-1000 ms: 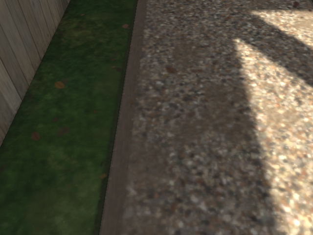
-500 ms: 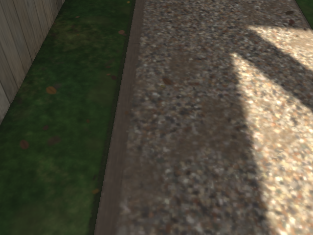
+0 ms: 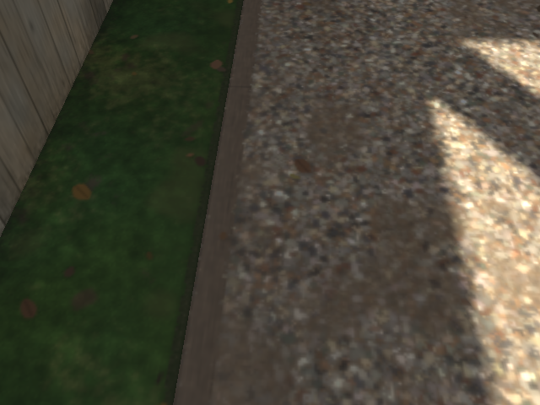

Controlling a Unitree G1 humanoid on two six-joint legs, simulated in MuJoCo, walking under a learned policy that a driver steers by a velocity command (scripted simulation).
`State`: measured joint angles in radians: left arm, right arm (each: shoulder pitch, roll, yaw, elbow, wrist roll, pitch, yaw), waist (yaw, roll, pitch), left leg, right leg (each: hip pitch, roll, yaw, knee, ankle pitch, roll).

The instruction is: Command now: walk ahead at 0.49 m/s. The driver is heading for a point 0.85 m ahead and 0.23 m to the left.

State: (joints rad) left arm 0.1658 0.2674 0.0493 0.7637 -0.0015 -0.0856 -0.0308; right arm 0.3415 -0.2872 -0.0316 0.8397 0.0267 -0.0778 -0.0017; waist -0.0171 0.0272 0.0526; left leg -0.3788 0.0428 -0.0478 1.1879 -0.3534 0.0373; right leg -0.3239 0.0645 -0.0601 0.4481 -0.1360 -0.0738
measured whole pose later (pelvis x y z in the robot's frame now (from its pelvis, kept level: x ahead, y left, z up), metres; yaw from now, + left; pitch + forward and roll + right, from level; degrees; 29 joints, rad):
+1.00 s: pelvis +0.57 +0.02 -0.01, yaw +3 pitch +2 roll +0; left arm 0.06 0.26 0.04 0.77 0.00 -0.10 -0.03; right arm 0.39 -0.29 -0.05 0.89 0.03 -0.06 -0.01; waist -0.05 0.02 0.04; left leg -0.23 -0.01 -0.07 0.99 -0.48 0.03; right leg -0.43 -0.01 -0.05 0.55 -0.15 -0.04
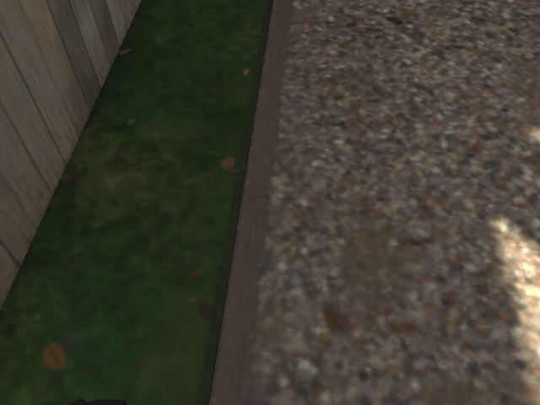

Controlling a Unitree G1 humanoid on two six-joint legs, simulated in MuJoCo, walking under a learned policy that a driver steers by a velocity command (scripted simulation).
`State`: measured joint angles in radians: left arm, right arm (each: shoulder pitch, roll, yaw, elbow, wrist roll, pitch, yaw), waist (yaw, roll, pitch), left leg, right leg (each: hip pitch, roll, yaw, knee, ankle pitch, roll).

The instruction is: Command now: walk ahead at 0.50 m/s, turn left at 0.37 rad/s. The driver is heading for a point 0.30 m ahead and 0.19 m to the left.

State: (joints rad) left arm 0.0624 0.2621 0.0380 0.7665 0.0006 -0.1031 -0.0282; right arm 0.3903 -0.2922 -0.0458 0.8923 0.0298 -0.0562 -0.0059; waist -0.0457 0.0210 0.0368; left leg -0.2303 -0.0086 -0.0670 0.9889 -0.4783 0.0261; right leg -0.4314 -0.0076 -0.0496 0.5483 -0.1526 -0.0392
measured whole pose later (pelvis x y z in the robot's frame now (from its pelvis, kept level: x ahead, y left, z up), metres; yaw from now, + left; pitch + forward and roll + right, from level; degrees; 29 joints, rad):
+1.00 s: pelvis +0.34 +0.05 +0.01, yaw +15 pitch -1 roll +1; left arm 0.18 0.25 0.03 0.98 0.01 -0.02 0.02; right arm 0.14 -0.23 -0.02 0.90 -0.01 0.00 -0.02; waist 0.00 0.01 0.02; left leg -0.25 -0.03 0.02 0.48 -0.23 0.03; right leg -0.24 -0.04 0.01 0.51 -0.25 0.03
